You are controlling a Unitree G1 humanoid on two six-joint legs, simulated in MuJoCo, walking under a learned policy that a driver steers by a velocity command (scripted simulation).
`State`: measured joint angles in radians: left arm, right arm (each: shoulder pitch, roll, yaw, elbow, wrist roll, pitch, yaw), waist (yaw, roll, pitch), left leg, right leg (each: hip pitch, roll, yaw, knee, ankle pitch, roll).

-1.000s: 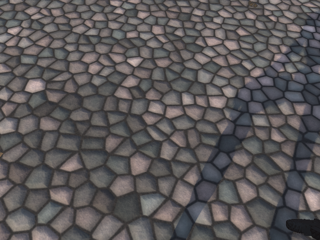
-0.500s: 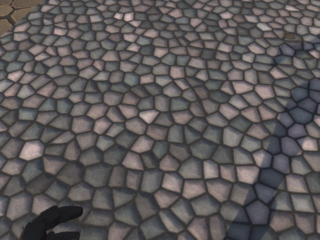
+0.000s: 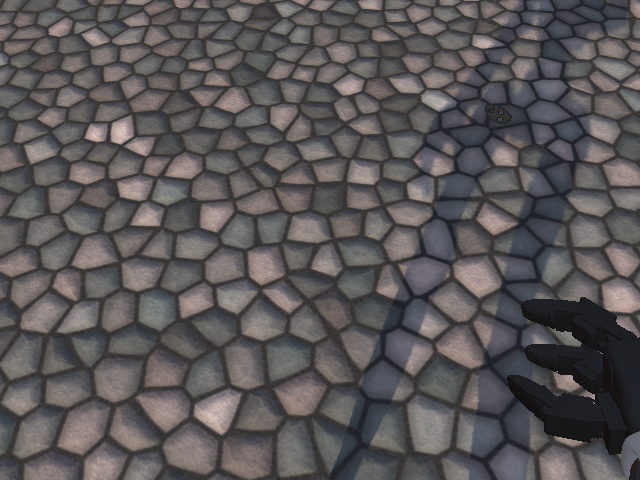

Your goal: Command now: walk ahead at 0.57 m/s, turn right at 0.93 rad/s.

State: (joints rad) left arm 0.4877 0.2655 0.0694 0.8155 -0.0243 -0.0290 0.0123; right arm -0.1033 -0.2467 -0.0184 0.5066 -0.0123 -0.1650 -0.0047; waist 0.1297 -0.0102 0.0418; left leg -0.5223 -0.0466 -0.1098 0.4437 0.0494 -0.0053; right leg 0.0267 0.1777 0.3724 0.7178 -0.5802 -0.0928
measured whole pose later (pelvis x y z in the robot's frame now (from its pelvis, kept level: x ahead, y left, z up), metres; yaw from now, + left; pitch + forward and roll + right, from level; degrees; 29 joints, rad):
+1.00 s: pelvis +0.22 +0.05 +0.04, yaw +26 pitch +3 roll -4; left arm 0.05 0.31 0.10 0.73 0.00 0.00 0.03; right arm 0.21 -0.33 -0.08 0.61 0.02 0.04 -0.05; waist -0.01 -0.01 0.04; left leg -0.32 -0.07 -0.17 0.47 -0.19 0.05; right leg -0.56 0.06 0.12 0.92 -0.29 0.08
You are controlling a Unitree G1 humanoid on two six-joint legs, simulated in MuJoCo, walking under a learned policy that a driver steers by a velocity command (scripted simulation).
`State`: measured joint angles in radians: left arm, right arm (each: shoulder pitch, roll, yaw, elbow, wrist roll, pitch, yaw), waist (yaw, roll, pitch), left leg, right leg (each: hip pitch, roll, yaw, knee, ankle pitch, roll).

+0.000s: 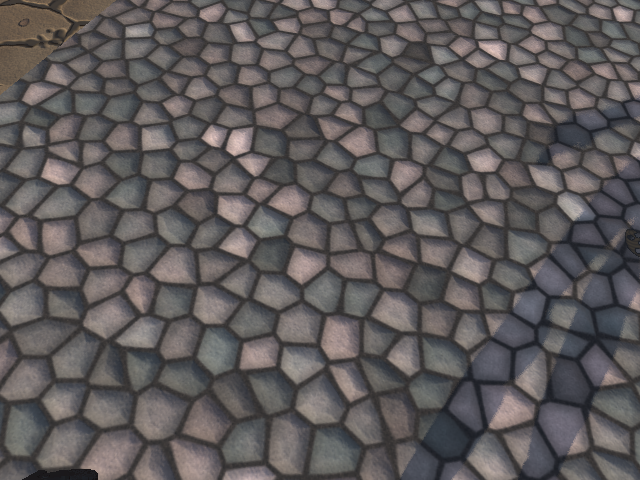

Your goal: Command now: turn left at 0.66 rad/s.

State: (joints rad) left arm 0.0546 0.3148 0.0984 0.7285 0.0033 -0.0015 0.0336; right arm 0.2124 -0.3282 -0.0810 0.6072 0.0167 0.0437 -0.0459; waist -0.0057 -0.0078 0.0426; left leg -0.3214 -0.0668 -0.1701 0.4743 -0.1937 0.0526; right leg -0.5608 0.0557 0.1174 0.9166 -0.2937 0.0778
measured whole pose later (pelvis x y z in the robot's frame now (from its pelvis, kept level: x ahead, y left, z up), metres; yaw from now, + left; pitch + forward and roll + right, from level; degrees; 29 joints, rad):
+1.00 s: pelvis +0.50 -0.17 -0.04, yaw -35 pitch +2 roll +3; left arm -0.02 0.30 0.02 0.53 -0.02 -0.05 -0.05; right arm 0.51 -0.33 -0.08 0.88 0.02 -0.09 0.01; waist -0.13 -0.01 0.03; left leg 0.25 0.02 0.17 0.15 -0.42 -0.09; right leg -0.79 -0.10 0.01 0.80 -0.08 -0.07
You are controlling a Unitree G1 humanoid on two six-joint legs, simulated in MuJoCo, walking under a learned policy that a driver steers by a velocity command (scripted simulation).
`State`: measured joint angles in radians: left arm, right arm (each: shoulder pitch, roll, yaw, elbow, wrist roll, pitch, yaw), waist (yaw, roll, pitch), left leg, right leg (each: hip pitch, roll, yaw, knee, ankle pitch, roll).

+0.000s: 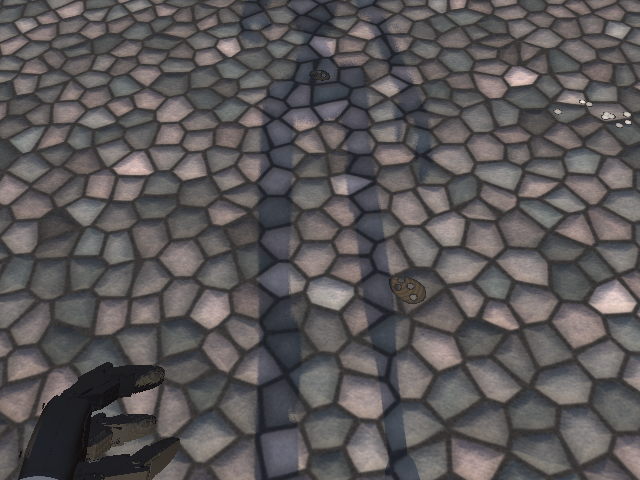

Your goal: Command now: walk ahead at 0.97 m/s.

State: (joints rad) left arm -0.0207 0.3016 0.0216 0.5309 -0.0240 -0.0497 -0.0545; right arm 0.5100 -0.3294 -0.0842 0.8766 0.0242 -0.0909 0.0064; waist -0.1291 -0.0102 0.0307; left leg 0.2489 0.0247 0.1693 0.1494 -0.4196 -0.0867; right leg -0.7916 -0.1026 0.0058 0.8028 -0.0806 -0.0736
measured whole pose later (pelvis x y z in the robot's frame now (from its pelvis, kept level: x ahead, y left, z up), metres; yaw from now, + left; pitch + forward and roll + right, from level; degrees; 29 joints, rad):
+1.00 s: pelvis +0.88 +0.18 +0.00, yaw +49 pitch +1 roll -3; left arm -0.03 0.27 0.05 0.53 -0.03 -0.15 0.00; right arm 0.40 -0.31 -0.09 0.76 0.03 -0.04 -0.01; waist -0.09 0.02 0.04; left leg -0.04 -0.13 -0.35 0.84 -0.59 0.10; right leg -0.52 0.05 0.09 0.57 -0.10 0.05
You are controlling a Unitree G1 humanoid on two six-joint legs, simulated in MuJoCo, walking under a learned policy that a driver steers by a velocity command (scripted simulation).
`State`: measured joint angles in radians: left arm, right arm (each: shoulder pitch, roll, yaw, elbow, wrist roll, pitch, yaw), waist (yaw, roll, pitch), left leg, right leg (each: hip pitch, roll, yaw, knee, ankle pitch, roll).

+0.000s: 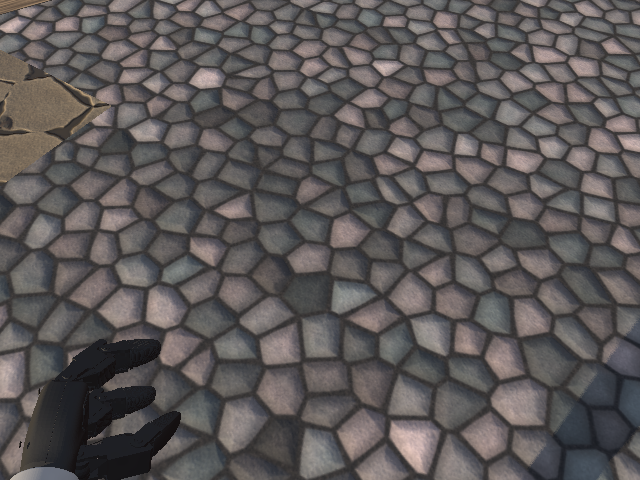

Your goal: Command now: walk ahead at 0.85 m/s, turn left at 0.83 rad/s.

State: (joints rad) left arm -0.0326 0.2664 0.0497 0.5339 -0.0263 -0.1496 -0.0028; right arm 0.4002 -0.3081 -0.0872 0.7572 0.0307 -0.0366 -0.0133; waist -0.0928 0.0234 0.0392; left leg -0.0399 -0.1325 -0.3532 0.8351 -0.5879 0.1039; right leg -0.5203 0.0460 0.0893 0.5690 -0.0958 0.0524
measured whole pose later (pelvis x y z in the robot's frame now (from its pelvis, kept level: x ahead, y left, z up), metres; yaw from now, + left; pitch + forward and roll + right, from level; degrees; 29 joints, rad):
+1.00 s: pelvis +0.34 -0.04 +0.03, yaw +11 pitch -1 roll +0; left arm 0.20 0.24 -0.01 0.89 0.01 -0.02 0.01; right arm 0.17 -0.25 -0.03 0.91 -0.01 0.02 -0.02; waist 0.00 -0.01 0.03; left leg -0.28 -0.03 -0.07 0.51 -0.22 -0.01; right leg -0.20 -0.01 0.00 0.53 -0.32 0.01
